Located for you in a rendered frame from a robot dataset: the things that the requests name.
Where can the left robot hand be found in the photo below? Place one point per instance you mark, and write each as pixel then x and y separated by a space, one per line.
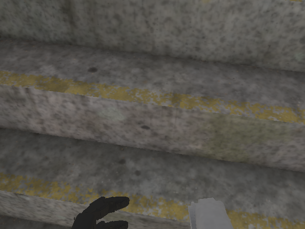
pixel 99 209

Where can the robot right thigh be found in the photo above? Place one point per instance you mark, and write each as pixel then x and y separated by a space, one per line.
pixel 208 213

